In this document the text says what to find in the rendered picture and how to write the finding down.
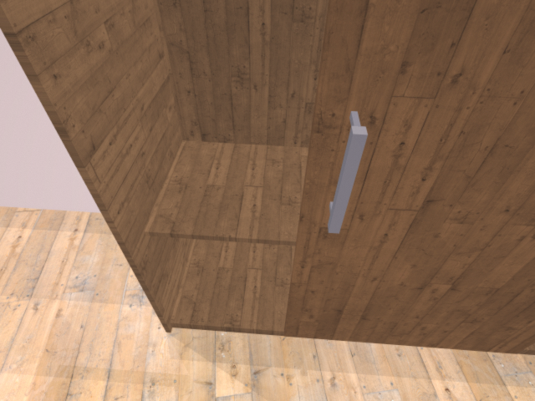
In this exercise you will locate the wardrobe door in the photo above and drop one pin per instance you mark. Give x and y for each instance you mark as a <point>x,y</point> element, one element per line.
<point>437,244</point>

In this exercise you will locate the handle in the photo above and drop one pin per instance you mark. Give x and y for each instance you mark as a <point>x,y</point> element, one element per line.
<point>352,156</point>

